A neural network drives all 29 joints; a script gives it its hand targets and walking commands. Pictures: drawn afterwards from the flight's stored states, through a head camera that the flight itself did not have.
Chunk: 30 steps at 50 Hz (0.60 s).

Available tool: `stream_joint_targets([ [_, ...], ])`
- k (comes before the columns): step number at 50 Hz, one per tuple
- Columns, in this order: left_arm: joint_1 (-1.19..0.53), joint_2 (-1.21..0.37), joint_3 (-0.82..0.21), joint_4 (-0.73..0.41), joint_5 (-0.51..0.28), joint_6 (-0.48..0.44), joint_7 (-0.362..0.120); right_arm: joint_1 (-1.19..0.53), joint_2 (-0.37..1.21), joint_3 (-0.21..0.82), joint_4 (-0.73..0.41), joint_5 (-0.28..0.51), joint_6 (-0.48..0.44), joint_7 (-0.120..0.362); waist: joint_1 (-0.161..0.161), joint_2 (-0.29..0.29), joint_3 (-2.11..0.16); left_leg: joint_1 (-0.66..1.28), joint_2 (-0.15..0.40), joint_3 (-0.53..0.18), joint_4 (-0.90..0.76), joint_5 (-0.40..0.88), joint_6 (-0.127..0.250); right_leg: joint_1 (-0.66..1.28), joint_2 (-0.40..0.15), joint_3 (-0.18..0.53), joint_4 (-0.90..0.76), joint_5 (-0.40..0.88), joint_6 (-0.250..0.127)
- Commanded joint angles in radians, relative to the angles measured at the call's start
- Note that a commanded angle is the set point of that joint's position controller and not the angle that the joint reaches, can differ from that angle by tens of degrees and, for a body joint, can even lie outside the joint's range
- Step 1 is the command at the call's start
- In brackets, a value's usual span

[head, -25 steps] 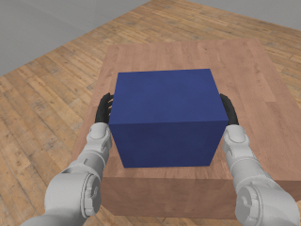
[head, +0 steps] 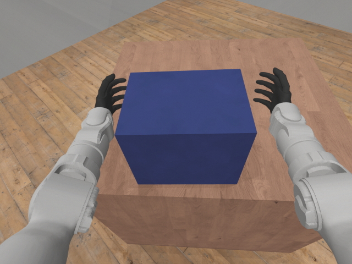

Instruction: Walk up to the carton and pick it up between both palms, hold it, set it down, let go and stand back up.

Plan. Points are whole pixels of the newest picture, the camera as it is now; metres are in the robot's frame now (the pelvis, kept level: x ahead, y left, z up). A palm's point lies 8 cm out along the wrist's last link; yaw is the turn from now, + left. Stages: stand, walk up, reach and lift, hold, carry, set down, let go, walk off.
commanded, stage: set down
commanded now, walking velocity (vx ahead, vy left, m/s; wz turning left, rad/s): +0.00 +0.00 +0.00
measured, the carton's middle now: (185, 130) +0.45 -0.01 +0.04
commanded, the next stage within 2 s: none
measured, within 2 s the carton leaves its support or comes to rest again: neither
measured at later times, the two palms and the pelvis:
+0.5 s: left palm (75, 84) +0.44 +0.19 +0.22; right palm (302, 85) +0.41 -0.23 +0.19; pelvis -0.03 -0.03 +0.00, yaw +2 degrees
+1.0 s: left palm (87, 143) +0.39 +0.20 +0.09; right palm (289, 138) +0.37 -0.23 +0.09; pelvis -0.02 -0.02 +0.00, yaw +3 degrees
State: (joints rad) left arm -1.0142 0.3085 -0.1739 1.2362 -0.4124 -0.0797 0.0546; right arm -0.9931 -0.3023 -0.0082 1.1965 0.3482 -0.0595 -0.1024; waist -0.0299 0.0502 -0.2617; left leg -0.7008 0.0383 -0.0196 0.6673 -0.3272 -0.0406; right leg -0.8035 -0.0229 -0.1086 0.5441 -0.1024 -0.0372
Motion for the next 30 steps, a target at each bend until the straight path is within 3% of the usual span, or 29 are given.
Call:
stream_joint_targets([
  [1,-0.589,0.238,0.038,-0.269,-0.007,0.003,0.002,-0.484,-0.208,-0.030,-0.232,-0.005,0.003,-0.010,-0.051,-0.039,-0.708,0.071,-0.071,0.029,-0.075,0.381,-0.025,0.738,0.033,0.089,0.037,0.412,0.026],
  [3,-0.582,0.266,0.064,-0.257,-0.018,0.049,0.006,-0.553,-0.215,-0.029,-0.322,0.011,0.042,-0.014,-0.012,-0.048,-0.727,0.015,-0.078,0.033,-0.095,0.346,-0.006,0.785,0.028,0.096,0.045,0.366,0.028],
  [4,-0.591,0.252,0.036,-0.232,-0.016,0.058,0.011,-0.567,-0.198,-0.032,-0.296,0.011,0.072,-0.011,-0.011,-0.023,-0.695,0.000,-0.077,0.031,-0.112,0.308,0.003,0.758,0.028,0.093,0.052,0.306,0.022],
  [5,-0.613,0.271,0.061,-0.362,-0.016,0.069,0.017,-0.548,-0.228,-0.034,-0.396,-0.001,0.081,-0.016,-0.026,-0.021,-0.781,0.059,-0.077,0.025,-0.092,0.346,-0.007,0.796,0.025,0.088,0.054,0.370,0.017],
  [7,-0.653,0.314,0.079,-0.327,-0.048,0.093,0.002,-0.570,-0.185,-0.041,-0.382,0.006,0.129,-0.033,-0.060,-0.083,-0.758,-0.013,-0.088,0.034,-0.109,0.262,0.013,0.851,0.003,0.126,0.018,0.323,0.023],
  [8,-0.642,0.324,0.075,-0.320,-0.051,0.109,-0.004,-0.601,-0.187,-0.036,-0.462,0.003,0.149,-0.036,-0.052,-0.114,-0.742,-0.045,-0.090,0.026,-0.123,0.239,0.015,0.865,0.003,0.131,0.021,0.292,0.036],
  [10,-0.624,0.349,0.082,-0.314,-0.049,0.146,-0.007,-0.569,-0.179,-0.042,-0.421,0.000,0.204,-0.048,-0.045,-0.082,-0.734,-0.042,-0.086,0.028,-0.130,0.241,0.021,0.923,-0.010,0.151,0.012,0.263,0.027],
  [11,-0.648,0.346,0.041,-0.284,-0.071,0.168,-0.021,-0.568,-0.170,-0.037,-0.369,-0.009,0.228,-0.051,-0.077,-0.079,-0.651,-0.036,-0.075,0.022,-0.162,0.195,0.024,0.901,0.005,0.137,-0.001,0.191,0.025],
  [12,-0.684,0.350,0.050,-0.174,-0.055,0.183,-0.018,-0.611,-0.163,-0.035,-0.325,-0.010,0.247,-0.057,-0.032,-0.017,-0.584,-0.090,-0.070,0.020,-0.167,0.130,0.034,0.882,0.007,0.132,0.009,0.092,0.010],
  [13,-0.674,0.356,0.027,-0.158,-0.071,0.187,-0.021,-0.629,-0.140,-0.010,-0.347,0.008,0.259,-0.053,-0.018,-0.042,-0.545,-0.115,-0.076,0.029,-0.167,0.083,0.036,0.899,-0.019,0.175,-0.034,-0.002,0.002],
  [14,-0.692,0.348,0.045,-0.133,-0.082,0.180,-0.023,-0.641,-0.129,-0.016,-0.337,0.007,0.268,-0.048,-0.041,-0.102,-0.551,-0.148,-0.069,0.026,-0.163,0.041,0.041,0.905,-0.021,0.186,-0.030,-0.062,-0.001],
  [15,-0.691,0.386,0.053,-0.101,-0.074,0.163,-0.022,-0.610,-0.110,-0.009,-0.320,-0.003,0.282,-0.053,-0.024,-0.060,-0.533,-0.153,-0.075,0.026,-0.171,0.004,0.051,0.923,-0.026,0.197,-0.032,-0.152,0.000],
  [16,-0.717,0.359,-0.005,-0.094,-0.109,0.164,-0.019,-0.662,-0.118,0.001,-0.376,-0.019,0.296,-0.046,-0.034,-0.086,-0.534,-0.185,-0.070,0.030,-0.173,-0.035,0.058,0.919,-0.038,0.202,-0.041,-0.214,0.003],
  [17,-0.686,0.340,-0.042,-0.001,-0.103,0.152,-0.021,-0.597,-0.103,-0.036,-0.269,-0.045,0.310,-0.044,-0.078,-0.031,-0.475,-0.218,-0.049,0.014,-0.196,-0.058,0.064,0.881,-0.020,0.192,0.002,-0.215,-0.004],
  [18,-0.711,0.355,-0.017,0.022,-0.107,0.165,-0.020,-0.645,-0.100,-0.010,-0.271,-0.047,0.312,-0.053,-0.050,-0.067,-0.410,-0.192,-0.060,0.022,-0.189,-0.060,0.069,0.886,-0.018,0.179,-0.018,-0.227,0.002],
  [19,-0.708,0.331,-0.059,0.113,-0.113,0.155,-0.034,-0.642,-0.101,-0.026,-0.207,-0.060,0.322,-0.056,-0.074,-0.065,-0.354,-0.228,-0.052,0.015,-0.213,-0.085,0.063,0.858,-0.013,0.176,-0.001,-0.224,-0.004],
  [20,-0.741,0.349,-0.057,0.022,-0.132,0.136,-0.030,-0.648,-0.107,-0.035,-0.281,-0.053,0.298,-0.063,-0.066,-0.024,-0.427,-0.189,-0.056,0.023,-0.203,-0.048,0.052,0.880,-0.026,0.173,-0.006,-0.186,-0.002],
  [21,-0.722,0.329,-0.070,0.113,-0.118,0.132,-0.032,-0.644,-0.095,-0.031,-0.215,-0.058,0.297,-0.062,-0.080,-0.024,-0.367,-0.208,-0.054,0.024,-0.210,-0.031,0.057,0.869,-0.024,0.161,0.005,-0.173,-0.007],
  [22,-0.701,0.338,-0.047,0.150,-0.101,0.120,-0.046,-0.625,-0.058,-0.020,-0.176,-0.064,0.290,-0.061,-0.078,-0.077,-0.350,-0.204,-0.072,0.038,-0.183,-0.008,0.045,0.860,-0.026,0.163,-0.018,-0.143,-0.003],
  [24,-0.671,0.320,-0.067,0.188,-0.115,0.089,-0.061,-0.611,-0.049,-0.017,-0.167,-0.062,0.258,-0.065,-0.083,-0.045,-0.326,-0.190,-0.077,0.030,-0.198,0.000,0.045,0.831,-0.027,0.147,-0.010,-0.130,0.006],
  [25,-0.672,0.334,-0.045,0.053,-0.124,0.078,-0.053,-0.591,-0.100,-0.030,-0.288,-0.079,0.212,-0.079,-0.085,-0.049,-0.412,-0.123,-0.085,0.032,-0.202,0.067,0.024,0.894,-0.015,0.134,-0.020,-0.019,0.021],
  [26,-0.669,0.293,-0.078,0.163,-0.094,0.070,-0.064,-0.593,-0.082,-0.053,-0.156,-0.090,0.220,-0.075,-0.118,-0.006,-0.326,-0.126,-0.066,0.025,-0.213,0.054,0.022,0.802,-0.003,0.104,0.004,-0.042,0.002],
  [27,-0.699,0.343,-0.035,0.126,-0.119,0.065,-0.062,-0.635,-0.058,-0.018,-0.237,-0.061,0.218,-0.075,-0.048,-0.044,-0.361,-0.135,-0.081,0.033,-0.195,0.036,0.039,0.861,-0.021,0.152,-0.036,-0.095,0.000],
  [28,-0.565,0.314,-0.044,0.096,-0.084,0.066,-0.069,-0.474,-0.034,-0.023,-0.234,-0.078,0.184,-0.085,-0.090,-0.045,-0.353,-0.089,-0.087,0.036,-0.206,0.086,0.032,0.864,-0.009,0.127,-0.030,-0.021,0.017],
  [29,-0.527,0.313,-0.010,0.031,-0.055,0.057,-0.075,-0.415,-0.035,-0.009,-0.233,-0.073,0.169,-0.082,-0.071,-0.019,-0.370,-0.071,-0.091,0.037,-0.190,0.109,0.018,0.880,-0.007,0.136,-0.040,-0.013,0.012],
  [30,-0.587,0.325,-0.005,0.032,-0.052,0.056,-0.074,-0.473,-0.074,-0.072,-0.256,-0.103,0.162,-0.088,-0.103,0.027,-0.356,-0.078,-0.084,0.028,-0.216,0.064,0.016,0.853,0.000,0.101,-0.023,-0.051,0.013],
])
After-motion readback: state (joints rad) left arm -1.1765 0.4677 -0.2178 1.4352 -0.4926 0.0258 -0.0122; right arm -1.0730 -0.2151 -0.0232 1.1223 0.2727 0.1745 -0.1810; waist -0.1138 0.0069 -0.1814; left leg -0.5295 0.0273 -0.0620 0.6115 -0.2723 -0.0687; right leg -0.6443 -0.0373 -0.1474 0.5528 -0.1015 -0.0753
